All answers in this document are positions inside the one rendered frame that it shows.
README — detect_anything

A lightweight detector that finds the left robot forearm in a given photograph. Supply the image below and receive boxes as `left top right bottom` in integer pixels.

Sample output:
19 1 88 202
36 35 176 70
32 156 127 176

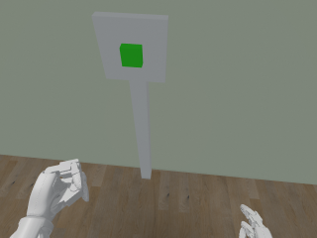
10 216 54 238

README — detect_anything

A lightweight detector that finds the button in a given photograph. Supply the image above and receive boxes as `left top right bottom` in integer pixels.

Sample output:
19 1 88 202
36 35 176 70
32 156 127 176
119 43 144 68

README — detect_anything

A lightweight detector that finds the right robot hand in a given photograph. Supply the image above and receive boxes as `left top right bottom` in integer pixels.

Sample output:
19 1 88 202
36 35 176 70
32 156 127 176
239 204 272 238

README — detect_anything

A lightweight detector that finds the panel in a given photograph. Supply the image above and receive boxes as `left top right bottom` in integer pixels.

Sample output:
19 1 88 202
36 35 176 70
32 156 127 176
91 11 168 179

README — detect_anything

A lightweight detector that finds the left robot hand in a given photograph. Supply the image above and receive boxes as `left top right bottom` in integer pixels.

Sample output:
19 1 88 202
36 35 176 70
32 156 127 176
27 159 89 222

